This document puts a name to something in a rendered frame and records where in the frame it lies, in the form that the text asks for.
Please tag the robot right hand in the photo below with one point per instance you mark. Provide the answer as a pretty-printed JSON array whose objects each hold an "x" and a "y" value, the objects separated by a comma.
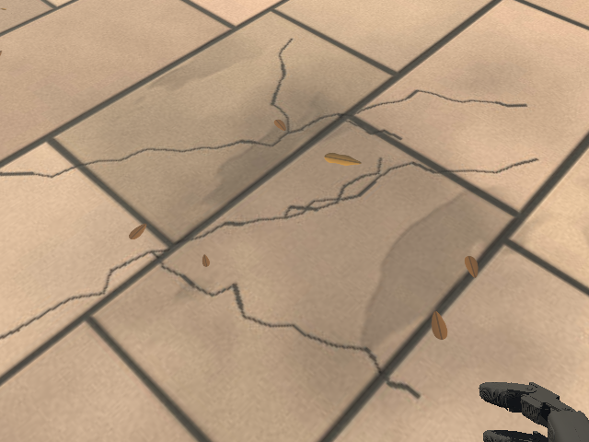
[{"x": 541, "y": 406}]

